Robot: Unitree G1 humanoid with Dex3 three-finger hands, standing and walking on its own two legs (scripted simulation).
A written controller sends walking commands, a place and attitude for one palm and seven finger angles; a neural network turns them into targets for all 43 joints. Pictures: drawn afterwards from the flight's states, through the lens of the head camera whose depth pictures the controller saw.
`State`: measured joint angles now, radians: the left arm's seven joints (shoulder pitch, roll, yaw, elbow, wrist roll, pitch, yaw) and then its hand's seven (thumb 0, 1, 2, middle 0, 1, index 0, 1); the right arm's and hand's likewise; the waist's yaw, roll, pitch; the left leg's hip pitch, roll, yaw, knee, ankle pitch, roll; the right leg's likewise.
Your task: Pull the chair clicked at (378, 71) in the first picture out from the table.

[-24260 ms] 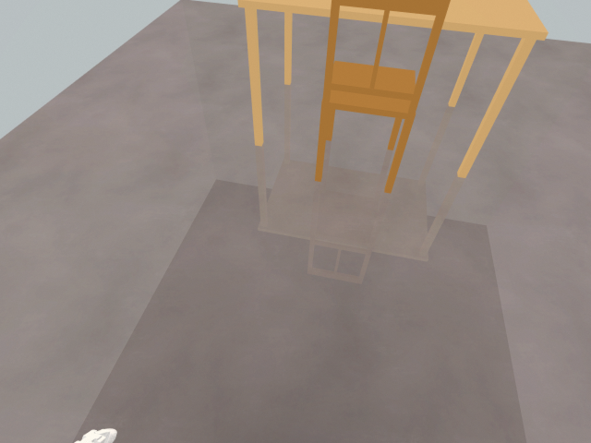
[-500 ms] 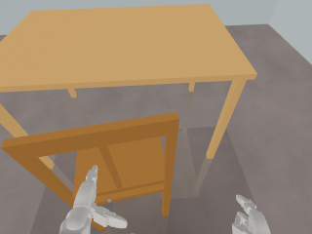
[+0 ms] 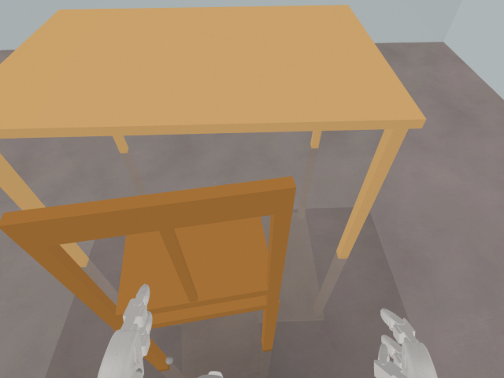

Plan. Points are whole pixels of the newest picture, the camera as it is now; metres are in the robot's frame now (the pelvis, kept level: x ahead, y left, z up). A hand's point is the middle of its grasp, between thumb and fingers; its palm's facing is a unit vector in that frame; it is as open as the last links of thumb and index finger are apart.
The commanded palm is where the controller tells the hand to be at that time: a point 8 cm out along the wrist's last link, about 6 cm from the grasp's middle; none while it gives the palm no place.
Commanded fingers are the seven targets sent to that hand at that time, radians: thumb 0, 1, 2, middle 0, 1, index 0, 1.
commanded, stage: draw the hand back to the body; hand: left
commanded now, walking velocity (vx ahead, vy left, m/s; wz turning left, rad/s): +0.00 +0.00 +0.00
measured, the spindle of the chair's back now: (181, 268) +0.32 +0.14 -0.04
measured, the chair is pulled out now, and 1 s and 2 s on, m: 0.16 0.16 0.16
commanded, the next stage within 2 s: step back with the hand held close in 1.48 s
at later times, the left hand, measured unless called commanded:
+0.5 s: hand (103, 332) +0.17 +0.18 +0.10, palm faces +0.14 -0.96 -0.26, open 16.9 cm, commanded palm +0.13 +0.24 +0.12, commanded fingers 0.00 -0.15 0.39 -0.05 -0.08 -0.05 -0.08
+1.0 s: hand (25, 291) +0.19 +0.25 +0.16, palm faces +0.32 -0.84 -0.43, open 10.8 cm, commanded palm +0.16 +0.30 +0.22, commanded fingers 0.00 0.75 0.83 -0.18 -0.27 -0.18 -0.27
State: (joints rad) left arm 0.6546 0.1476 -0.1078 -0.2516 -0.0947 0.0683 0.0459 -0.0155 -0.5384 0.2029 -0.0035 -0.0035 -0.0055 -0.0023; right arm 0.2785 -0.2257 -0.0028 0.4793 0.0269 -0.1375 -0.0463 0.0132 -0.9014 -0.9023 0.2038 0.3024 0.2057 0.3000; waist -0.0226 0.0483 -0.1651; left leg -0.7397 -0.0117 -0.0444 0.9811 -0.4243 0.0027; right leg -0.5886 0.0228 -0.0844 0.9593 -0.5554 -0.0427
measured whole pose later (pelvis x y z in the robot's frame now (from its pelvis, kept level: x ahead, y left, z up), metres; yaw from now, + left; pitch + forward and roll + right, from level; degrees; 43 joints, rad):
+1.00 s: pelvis +0.03 +0.01 +0.06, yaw -1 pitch -3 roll +0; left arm 0.60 0.37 0.20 -0.44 -0.08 0.07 0.11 0.00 0.41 0.66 -0.27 -0.27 -0.14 -0.20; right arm 0.15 -0.22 0.04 0.64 0.02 -0.15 -0.07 0.01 -0.90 -0.90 0.20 0.30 0.21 0.30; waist 0.09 0.06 0.02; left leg -0.18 -0.03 -0.01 0.48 -0.25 0.02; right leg -0.03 0.01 -0.05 0.42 -0.34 -0.02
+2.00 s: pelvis -0.01 +0.02 +0.06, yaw -1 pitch +1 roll -1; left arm 0.59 0.43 0.38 -0.50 -0.09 -0.06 0.12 0.01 0.89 0.90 -0.21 -0.31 -0.22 -0.30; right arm 0.12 -0.23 -0.01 0.60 0.03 -0.01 -0.10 0.01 -0.90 -0.90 0.20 0.30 0.20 0.30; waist 0.03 0.08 0.02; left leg -0.34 -0.02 -0.02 0.52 -0.20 0.03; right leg -0.20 0.02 -0.05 0.47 -0.30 -0.01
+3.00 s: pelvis -0.08 +0.04 +0.05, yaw -1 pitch +2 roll -4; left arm 0.57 0.47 0.45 -0.62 -0.08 -0.13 0.16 0.01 0.89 0.90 -0.21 -0.30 -0.21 -0.30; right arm 0.16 -0.18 0.00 0.64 -0.01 -0.09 -0.08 0.01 -0.90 -0.90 0.20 0.30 0.21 0.30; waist 0.00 0.00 0.02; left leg -0.46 0.00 -0.01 0.52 -0.09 0.06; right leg -0.33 0.07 0.02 0.71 -0.47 -0.01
